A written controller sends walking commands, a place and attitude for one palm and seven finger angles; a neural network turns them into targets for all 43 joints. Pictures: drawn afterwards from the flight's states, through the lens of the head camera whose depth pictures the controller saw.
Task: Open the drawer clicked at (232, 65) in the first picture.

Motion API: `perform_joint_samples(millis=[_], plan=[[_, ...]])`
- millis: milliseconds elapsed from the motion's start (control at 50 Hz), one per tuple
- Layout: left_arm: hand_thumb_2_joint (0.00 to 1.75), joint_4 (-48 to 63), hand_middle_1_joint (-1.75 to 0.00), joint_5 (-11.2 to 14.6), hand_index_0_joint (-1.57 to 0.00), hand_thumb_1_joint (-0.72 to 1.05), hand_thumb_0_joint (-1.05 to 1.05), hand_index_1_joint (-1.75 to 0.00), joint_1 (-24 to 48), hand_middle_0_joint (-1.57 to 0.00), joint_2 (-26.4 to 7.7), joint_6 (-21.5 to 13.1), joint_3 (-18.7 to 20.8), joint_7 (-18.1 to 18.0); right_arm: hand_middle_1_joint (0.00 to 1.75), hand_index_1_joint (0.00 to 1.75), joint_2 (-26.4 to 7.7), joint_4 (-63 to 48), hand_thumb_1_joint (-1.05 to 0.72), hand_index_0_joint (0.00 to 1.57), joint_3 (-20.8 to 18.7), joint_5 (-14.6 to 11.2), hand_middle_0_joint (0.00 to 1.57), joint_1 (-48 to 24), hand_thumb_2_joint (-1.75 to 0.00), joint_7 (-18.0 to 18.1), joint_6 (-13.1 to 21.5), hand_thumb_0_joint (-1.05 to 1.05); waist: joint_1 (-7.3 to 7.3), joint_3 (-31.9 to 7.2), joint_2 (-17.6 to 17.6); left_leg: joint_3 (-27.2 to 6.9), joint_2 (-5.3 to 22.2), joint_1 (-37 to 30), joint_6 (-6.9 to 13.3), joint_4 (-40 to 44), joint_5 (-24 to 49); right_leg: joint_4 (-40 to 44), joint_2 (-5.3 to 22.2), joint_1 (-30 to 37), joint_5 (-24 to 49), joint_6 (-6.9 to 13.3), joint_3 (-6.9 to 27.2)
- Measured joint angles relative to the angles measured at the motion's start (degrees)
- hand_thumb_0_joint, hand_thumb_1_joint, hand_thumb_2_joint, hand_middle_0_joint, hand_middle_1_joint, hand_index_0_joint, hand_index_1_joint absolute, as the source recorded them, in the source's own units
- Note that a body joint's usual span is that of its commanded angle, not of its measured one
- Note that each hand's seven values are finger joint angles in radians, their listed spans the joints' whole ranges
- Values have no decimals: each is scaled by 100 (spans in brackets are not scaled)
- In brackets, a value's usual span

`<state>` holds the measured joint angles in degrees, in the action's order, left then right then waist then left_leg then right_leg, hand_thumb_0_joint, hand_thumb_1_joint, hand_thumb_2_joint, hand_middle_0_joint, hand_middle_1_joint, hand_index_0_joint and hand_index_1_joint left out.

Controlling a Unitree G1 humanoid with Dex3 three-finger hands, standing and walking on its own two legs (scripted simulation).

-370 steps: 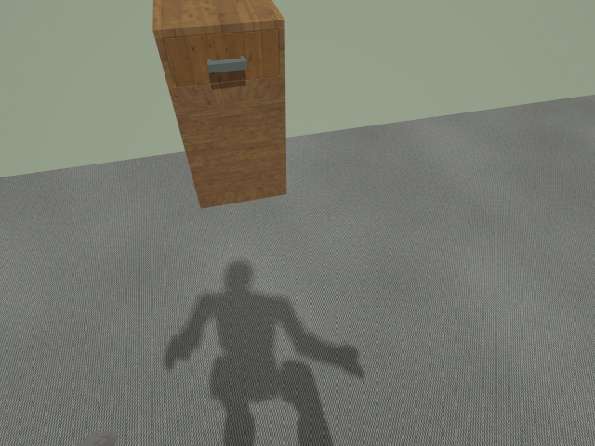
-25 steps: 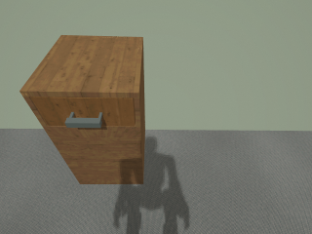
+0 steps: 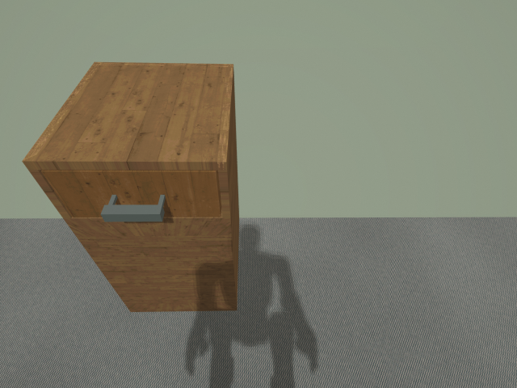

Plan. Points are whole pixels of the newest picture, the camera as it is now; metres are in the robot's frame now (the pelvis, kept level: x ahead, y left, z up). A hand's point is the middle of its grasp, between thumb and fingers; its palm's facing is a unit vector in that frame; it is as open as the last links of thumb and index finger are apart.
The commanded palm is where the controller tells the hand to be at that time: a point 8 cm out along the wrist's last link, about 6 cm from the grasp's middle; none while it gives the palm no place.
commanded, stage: look again from close up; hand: left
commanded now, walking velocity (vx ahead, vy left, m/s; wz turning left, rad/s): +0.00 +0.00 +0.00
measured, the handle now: (135, 205) +0.49 +0.31 -0.08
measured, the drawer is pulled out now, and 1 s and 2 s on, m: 0.00 0.00 0.00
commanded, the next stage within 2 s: shuffle to correct the standing spot in 0.44 s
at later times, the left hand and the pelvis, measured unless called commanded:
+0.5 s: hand out of the picture -0.02 +0.15 -0.18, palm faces +0.04 -0.98 -0.17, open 7.4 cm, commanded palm none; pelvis +0.01 -0.01 +0.00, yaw +0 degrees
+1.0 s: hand out of the picture -0.04 +0.24 -0.20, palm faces +0.12 -0.96 -0.25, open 7.4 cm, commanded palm none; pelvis -0.01 +0.05 -0.02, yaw +3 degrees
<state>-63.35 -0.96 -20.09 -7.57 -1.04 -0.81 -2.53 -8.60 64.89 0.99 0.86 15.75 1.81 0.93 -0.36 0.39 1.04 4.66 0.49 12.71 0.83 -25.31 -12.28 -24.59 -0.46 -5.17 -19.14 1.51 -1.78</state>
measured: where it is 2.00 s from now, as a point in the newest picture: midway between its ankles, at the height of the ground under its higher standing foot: outside the picture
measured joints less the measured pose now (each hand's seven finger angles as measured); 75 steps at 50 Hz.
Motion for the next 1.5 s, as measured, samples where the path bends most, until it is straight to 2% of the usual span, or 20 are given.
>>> perform_joint_samples(millis=[620, 720, 780, 820, 880, 940, 960, 1020, 1060, 1080, 1120, 1220, 1280, 1380, 1440, 1500], plan=[[90, -10, -30, 4, -20, 91, 0, -30, -114, -20, 93, 14, 11, -17, 30, 30, 72, 61, -92, 20, 16, -17, 20, 108, -90, 20, -38, 1, -14, 3, -9, -80, 43, -101, -103, 12, -85, 93, -57, 161, -74, 89, -71], [90, 198, -30, -10, -20, 91, 0, -30, -46, -20, 82, 79, 145, -35, 30, 30, -7, -193, -92, 20, -89, -13, 20, 76, -90, -17, -196, 0, -59, 104, -74, -138, 26, 295, -76, -651, -283, -342, -16, -78, -277, 99, -197], [90, 324, -30, -59, -20, 91, 0, -30, -16, -20, 28, 79, 227, -63, 30, 30, -77, -322, -91, 20, -189, -6, 20, -34, -90, -38, -319, 0, -149, 202, -43, -153, -51, 743, -73, -1798, -1114, -544, 98, -147, -374, 87, -269], [90, 377, -30, -89, -20, 91, 0, -30, -16, -20, -25, 87, 267, -67, 30, 30, -128, -424, -91, 20, -241, -13, 20, -170, -90, -64, -367, 0, -198, 274, 9, -174, -90, 956, -89, -2254, -1371, -604, 198, -162, -390, 33, -275], [90, 426, -30, -109, -20, 90, 0, -30, -22, -20, -149, 133, 311, -49, 30, 30, -179, -641, -91, 20, -288, -28, 20, -404, -90, -112, -370, 0, -217, 350, 130, -152, -95, 1015, -103, -2053, -1252, -732, 378, -235, -422, -100, -240], [90, 458, -30, -83, -20, 90, 0, -30, -38, -20, -298, 198, 348, -4, 30, 30, -233, -911, -91, 20, -301, -11, 20, -547, -90, -140, -254, 0, -166, 360, 227, -14, -85, 658, -57, -1010, -326, -1207, 566, -468, -613, -233, -161], [90, 476, -30, -59, -20, 90, 0, -30, -15, -20, -335, 238, 367, 17, 30, 30, -271, -1002, -91, 20, -314, 14, 20, -572, -90, -144, -199, 0, -135, 349, 194, -7, -68, 646, 66, -894, 18, -1588, 594, -677, -695, -203, -152], [90, 507, -30, -37, -20, 90, 0, -30, 246, -20, -477, 370, 430, -10, 30, 30, -245, -1141, -91, 20, -292, 36, 20, -684, -90, -136, -196, 0, -141, 390, 251, 149, -166, 800, 212, -1141, -238, -3327, 532, -1513, -1338, -55, 152], [90, 542, -30, -63, -20, 91, 0, -30, 397, -20, -523, 364, 440, -7, 30, 30, -197, -1152, -91, 20, -250, 69, 20, -669, -90, -118, -207, 0, -108, 311, 204, 158, -211, 800, 247, -977, -214, -3932, 450, -1875, -1116, -24, 147], [90, 568, -30, -76, -20, 91, 0, -30, 452, -20, -530, 336, 434, 6, 30, 30, -165, -1129, -91, 20, -225, 84, 20, -644, -90, -115, -201, 0, -93, 261, 173, 144, -234, 778, 251, -839, -124, -3956, 421, -1944, -965, -29, 110], [90, 620, -30, -90, -20, 91, 0, -30, 502, -19, -504, 264, 397, 37, 30, 30, -96, -1045, -91, 20, -172, 99, 20, -572, -90, -116, -167, 0, -77, 152, 106, 117, -273, 695, 273, -539, 63, -3535, 369, -1874, -783, -51, 31], [90, 587, -30, -88, -19, 91, 0, -30, 371, -19, -286, 193, 257, 92, 30, 30, -26, -848, -94, 20, -189, 100, 21, -379, -90, -82, -101, -1, 15, -117, -14, 175, -302, 490, 297, -3, 318, -1790, 211, -1218, -724, -32, 8], [90, 484, -30, -90, -19, 91, 0, -30, 265, -19, -135, 162, 200, 113, 30, 30, -44, -704, -94, 20, -200, 80, 21, -245, -90, -82, -115, -1, 44, -173, -20, 230, -287, 474, 235, 12, 315, -668, 141, -741, -101, 26, 35], [90, 197, -30, -60, -20, 93, 1, -30, -21, -20, 34, 57, 63, 60, 30, 30, -118, -354, -94, 20, -137, 41, 21, 76, -90, -87, -143, -1, 117, -146, -182, 53, -45, 361, 79, -54, 222, -150, -128, -344, 118, 135, -107], [90, 204, -30, -51, -20, 92, 1, -30, -156, -20, 90, 55, -50, 4, 30, 30, -147, -444, -93, 20, -102, 79, 20, 310, -90, -153, -168, 0, 213, -56, -249, -68, 112, 647, 39, -608, -73, -270, -283, -407, 16, 189, -206], [90, 164, -30, -11, -20, 92, 1, -30, -164, -20, 104, 47, -88, 15, 30, 30, -130, -429, -92, 20, -59, 86, 20, 525, -90, -139, -144, 0, 259, 29, -237, -113, 125, 729, 51, -895, -283, -483, -296, -441, -181, 217, -245]])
